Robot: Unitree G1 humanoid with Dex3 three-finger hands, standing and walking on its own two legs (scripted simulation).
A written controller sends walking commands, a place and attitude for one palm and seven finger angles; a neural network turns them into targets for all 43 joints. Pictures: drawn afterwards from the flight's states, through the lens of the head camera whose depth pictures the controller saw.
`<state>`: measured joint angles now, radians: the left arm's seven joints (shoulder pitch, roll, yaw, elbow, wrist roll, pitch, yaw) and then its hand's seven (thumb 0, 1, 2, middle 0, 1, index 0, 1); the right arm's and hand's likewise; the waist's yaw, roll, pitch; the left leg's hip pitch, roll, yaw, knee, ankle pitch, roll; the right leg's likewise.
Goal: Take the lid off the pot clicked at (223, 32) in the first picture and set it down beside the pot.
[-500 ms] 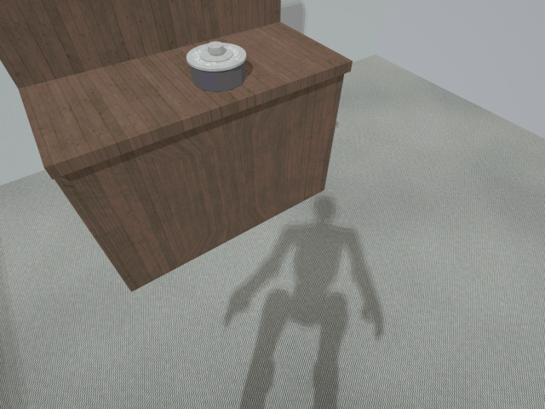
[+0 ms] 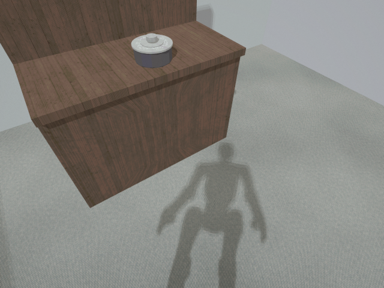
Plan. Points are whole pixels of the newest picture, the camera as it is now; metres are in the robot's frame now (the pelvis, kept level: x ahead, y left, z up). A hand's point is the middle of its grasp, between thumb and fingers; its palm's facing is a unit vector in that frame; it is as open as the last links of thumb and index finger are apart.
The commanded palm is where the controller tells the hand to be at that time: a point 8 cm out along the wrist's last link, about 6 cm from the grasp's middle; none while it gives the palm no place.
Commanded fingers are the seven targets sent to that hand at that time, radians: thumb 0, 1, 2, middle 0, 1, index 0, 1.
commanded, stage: look at it before walking up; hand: left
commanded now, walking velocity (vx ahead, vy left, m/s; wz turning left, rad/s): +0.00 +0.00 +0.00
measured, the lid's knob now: (151, 37) +1.11 +0.26 +0.03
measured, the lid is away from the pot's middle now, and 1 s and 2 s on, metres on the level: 0.00 0.00 0.00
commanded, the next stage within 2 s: walk to a spot facing it in 0.54 s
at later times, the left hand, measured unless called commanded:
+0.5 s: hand out of the picture +0.03 +0.22 -0.17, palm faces -0.01 -0.97 -0.26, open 7.4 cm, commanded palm none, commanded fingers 0.00 0.90 0.90 -0.20 -0.30 -0.20 -0.30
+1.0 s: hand out of the picture +0.06 +0.17 -0.18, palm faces -0.11 -0.97 -0.23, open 7.4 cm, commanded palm none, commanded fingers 0.00 0.90 0.90 -0.20 -0.30 -0.20 -0.30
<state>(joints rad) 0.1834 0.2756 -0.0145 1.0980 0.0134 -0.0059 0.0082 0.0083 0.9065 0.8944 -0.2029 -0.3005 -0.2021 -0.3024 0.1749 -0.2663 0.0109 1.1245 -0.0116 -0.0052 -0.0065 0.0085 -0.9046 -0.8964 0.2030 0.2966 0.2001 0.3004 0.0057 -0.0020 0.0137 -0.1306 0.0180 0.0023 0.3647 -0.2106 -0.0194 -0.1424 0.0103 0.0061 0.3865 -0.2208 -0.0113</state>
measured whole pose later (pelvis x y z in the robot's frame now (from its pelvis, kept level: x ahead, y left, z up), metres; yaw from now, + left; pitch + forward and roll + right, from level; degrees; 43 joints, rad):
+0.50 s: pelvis +0.00 +0.01 +0.00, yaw +0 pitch -1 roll +0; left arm 0.22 0.25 -0.02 1.11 0.01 -0.01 0.01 0.01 0.91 0.89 -0.20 -0.30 -0.20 -0.30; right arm 0.20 -0.23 0.01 1.14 -0.01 -0.01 -0.01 0.01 -0.90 -0.90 0.20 0.30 0.20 0.30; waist 0.01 -0.01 0.02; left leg -0.13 0.01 0.00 0.37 -0.21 -0.01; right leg -0.14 0.00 0.01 0.38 -0.22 0.00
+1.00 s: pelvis +0.04 -0.02 -0.02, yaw -10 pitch -1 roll +2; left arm 0.34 0.18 0.05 1.04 0.03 0.02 -0.04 0.01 0.91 0.89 -0.20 -0.30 -0.20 -0.30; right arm 0.34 -0.21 -0.05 1.09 -0.03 -0.02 -0.01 0.01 -0.90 -0.90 0.20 0.30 0.20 0.30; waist 0.01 0.02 0.02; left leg -0.09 0.08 0.16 0.49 -0.37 -0.04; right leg -0.34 -0.03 -0.07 0.70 -0.38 -0.02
